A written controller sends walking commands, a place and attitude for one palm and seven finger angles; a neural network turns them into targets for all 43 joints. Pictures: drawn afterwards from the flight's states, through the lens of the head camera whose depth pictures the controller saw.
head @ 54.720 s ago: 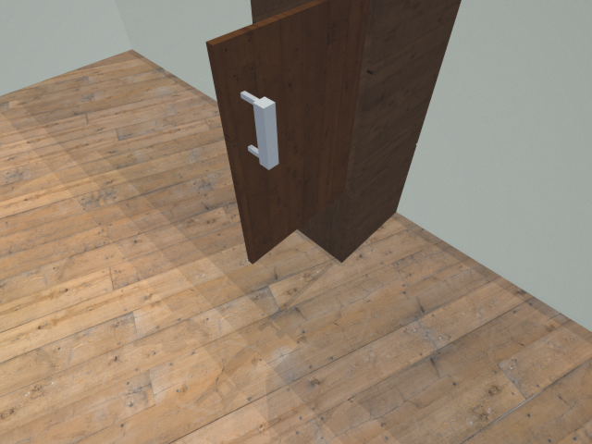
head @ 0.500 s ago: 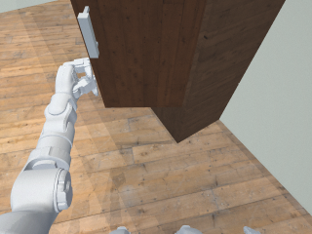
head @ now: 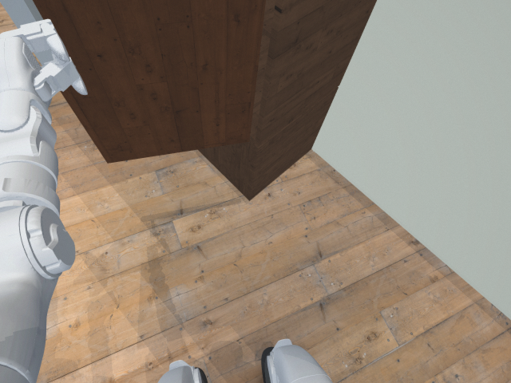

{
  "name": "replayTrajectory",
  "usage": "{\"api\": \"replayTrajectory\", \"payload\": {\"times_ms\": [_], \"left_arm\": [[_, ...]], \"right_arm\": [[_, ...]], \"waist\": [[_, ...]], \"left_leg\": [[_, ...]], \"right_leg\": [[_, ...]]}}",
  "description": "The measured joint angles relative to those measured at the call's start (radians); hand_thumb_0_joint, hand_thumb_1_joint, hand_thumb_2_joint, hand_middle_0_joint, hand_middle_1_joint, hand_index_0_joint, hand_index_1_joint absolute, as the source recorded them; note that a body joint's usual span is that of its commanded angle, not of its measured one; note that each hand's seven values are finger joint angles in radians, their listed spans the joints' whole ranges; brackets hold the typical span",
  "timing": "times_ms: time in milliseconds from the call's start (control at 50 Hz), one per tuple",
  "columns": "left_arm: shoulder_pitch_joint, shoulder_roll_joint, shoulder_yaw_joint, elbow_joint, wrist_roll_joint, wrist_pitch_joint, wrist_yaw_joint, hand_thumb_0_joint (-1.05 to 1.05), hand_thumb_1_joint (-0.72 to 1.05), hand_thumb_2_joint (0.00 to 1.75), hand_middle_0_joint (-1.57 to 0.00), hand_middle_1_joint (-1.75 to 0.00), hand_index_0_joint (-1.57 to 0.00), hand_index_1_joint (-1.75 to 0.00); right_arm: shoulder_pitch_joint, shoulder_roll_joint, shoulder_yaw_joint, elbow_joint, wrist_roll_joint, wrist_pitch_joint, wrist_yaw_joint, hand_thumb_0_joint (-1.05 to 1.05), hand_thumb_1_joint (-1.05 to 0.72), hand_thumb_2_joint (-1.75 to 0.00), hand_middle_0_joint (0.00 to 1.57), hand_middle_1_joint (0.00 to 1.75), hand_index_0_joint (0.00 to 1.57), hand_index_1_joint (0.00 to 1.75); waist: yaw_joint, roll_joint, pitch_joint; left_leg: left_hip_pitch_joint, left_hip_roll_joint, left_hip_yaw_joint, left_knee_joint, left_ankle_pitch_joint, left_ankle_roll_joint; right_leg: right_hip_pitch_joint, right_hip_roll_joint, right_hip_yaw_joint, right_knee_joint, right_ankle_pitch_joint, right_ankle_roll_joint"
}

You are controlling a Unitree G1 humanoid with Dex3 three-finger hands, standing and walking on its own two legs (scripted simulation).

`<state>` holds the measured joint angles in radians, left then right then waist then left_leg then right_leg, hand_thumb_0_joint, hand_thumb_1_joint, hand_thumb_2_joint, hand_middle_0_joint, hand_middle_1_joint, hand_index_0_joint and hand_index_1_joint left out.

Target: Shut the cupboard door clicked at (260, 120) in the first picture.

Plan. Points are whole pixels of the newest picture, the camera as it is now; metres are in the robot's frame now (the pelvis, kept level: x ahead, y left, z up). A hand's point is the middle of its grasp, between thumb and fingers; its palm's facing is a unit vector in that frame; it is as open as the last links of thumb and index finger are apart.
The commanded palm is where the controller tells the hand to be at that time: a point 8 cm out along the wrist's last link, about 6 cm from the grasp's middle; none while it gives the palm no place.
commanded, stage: bring the fist close to the handle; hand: left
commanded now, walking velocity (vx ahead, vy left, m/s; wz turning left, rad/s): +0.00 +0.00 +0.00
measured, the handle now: (35, 19) +0.65 +0.23 +0.13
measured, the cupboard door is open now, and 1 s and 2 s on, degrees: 60 54 54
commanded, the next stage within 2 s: push the door shut along its arc in 0.14 s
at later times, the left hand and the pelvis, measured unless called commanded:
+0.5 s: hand (74, 56) +0.57 +0.17 +0.13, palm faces +0.04 -1.00 -0.02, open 3.1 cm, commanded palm +0.56 +0.21 +0.12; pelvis +0.00 +0.00 +0.00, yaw +2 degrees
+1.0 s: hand (82, 24) +0.62 +0.16 +0.14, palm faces +0.03 -1.00 +0.06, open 3.1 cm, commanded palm +0.60 +0.19 +0.12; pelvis +0.00 +0.00 -0.02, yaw +1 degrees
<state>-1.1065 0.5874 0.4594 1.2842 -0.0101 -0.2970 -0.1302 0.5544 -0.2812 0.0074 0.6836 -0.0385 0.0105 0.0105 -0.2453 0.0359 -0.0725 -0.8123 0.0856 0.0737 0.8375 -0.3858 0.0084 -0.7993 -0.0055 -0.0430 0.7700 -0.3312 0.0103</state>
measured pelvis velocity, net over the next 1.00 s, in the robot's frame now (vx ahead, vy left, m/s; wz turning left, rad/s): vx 0.00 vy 0.00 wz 0.01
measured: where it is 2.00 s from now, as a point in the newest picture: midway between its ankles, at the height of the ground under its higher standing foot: outside the picture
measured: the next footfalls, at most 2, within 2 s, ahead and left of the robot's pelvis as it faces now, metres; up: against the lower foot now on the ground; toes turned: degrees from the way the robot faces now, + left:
none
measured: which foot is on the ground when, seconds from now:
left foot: down 0.00-1.00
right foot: down 0.00-1.00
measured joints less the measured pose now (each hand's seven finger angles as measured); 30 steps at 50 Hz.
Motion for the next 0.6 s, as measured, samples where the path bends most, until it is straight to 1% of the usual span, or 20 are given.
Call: {"api": "replayTrajectory", "payload": {"times_ms": [60, 200, 300, 340, 380, 440, 500, 540, 600], "left_arm": [[0.030, -0.024, -0.013, -0.016, -0.013, 0.014, 0.001, 0.01, 0.90, 0.90, -1.30, -1.50, -1.30, -1.50], [0.007, -0.055, -0.072, -0.017, -0.014, -0.014, 0.021, 0.01, 0.90, 0.90, -1.30, -1.50, -1.30, -1.50], [-0.020, -0.067, -0.107, 0.030, -0.014, 0.018, 0.014, 0.01, 0.90, 0.90, -1.30, -1.50, -1.30, -1.50], [-0.029, -0.071, -0.105, 0.047, -0.013, 0.021, 0.012, 0.01, 0.90, 0.90, -1.30, -1.50, -1.30, -1.50], [-0.046, -0.066, -0.095, 0.061, -0.010, 0.017, 0.012, 0.01, 0.90, 0.90, -1.30, -1.50, -1.30, -1.50], [-0.076, -0.045, -0.080, 0.062, 0.000, -0.006, 0.009, 0.01, 0.89, 0.90, -1.30, -1.50, -1.30, -1.50], [-0.124, -0.010, -0.093, 0.077, 0.015, -0.022, -0.003, 0.01, 0.89, 0.90, -1.30, -1.50, -1.30, -1.50], [-0.166, 0.019, -0.099, 0.103, 0.026, -0.013, -0.019, 0.01, 0.89, 0.90, -1.30, -1.50, -1.30, -1.50], [-0.220, 0.066, -0.096, 0.145, 0.032, 0.017, -0.046, 0.01, 0.89, 0.90, -1.30, -1.50, -1.30, -1.50]], "right_arm": [[0.003, 0.011, 0.000, 0.000, 0.003, 0.007, 0.004, 0.01, -0.90, -0.90, 0.20, 0.30, 0.21, 0.30], [-0.062, 0.021, -0.003, -0.004, 0.000, -0.007, 0.013, 0.01, -0.90, -0.90, 0.20, 0.30, 0.21, 0.30], [-0.111, 0.013, 0.000, -0.030, 0.005, -0.011, 0.012, 0.00, -0.90, -0.90, 0.20, 0.30, 0.21, 0.30], [-0.129, 0.009, 0.005, -0.038, 0.006, -0.015, 0.009, 0.00, -0.90, -0.90, 0.20, 0.30, 0.21, 0.30], [-0.146, 0.008, 0.009, -0.043, 0.006, -0.020, 0.006, 0.00, -0.90, -0.90, 0.20, 0.30, 0.21, 0.30], [-0.162, 0.007, 0.015, -0.045, 0.004, -0.029, 0.001, 0.00, -0.90, -0.90, 0.20, 0.30, 0.21, 0.30], [-0.161, 0.006, 0.018, -0.039, 0.003, -0.034, -0.002, 0.00, -0.90, -0.90, 0.20, 0.30, 0.21, 0.30], [-0.153, 0.002, 0.022, -0.034, 0.005, -0.031, -0.005, 0.00, -0.90, -0.90, 0.20, 0.30, 0.21, 0.30], [-0.130, -0.004, 0.026, -0.030, 0.006, -0.023, -0.012, 0.00, -0.90, -0.90, 0.20, 0.30, 0.21, 0.30]], "waist": [[0.011, -0.001, -0.009], [0.023, -0.003, -0.020], [0.031, 0.001, -0.020], [0.031, 0.001, -0.014], [0.025, -0.001, -0.004], [0.010, -0.006, 0.005], [-0.006, -0.008, 0.010], [-0.019, -0.006, 0.012], [-0.036, 0.000, 0.016]], "left_leg": [[0.022, 0.002, -0.010, -0.008, -0.003, -0.002], [0.036, -0.003, -0.034, 0.002, -0.013, -0.004], [0.035, -0.011, -0.036, 0.004, -0.014, 0.000], [0.032, -0.014, -0.036, 0.007, -0.013, 0.001], [0.023, -0.016, -0.038, 0.012, -0.013, 0.001], [-0.001, -0.015, -0.039, 0.024, -0.012, 0.001], [-0.031, -0.015, -0.044, 0.039, -0.014, -0.001], [-0.050, -0.014, -0.047, 0.048, -0.015, -0.002], [-0.073, -0.011, -0.051, 0.057, -0.016, -0.002]], "right_leg": [[0.032, 0.003, -0.010, -0.020, -0.001, -0.001], [0.063, -0.001, -0.034, -0.023, -0.012, -0.001], [0.061, -0.009, -0.035, -0.015, -0.017, 0.002], [0.057, -0.012, -0.035, -0.010, -0.018, 0.003], [0.048, -0.014, -0.036, -0.002, -0.020, 0.003], [0.024, -0.015, -0.037, 0.013, -0.022, 0.002], [-0.005, -0.014, -0.040, 0.027, -0.024, 0.000], [-0.022, -0.013, -0.043, 0.035, -0.026, -0.001], [-0.043, -0.011, -0.046, 0.040, -0.025, -0.002]]}}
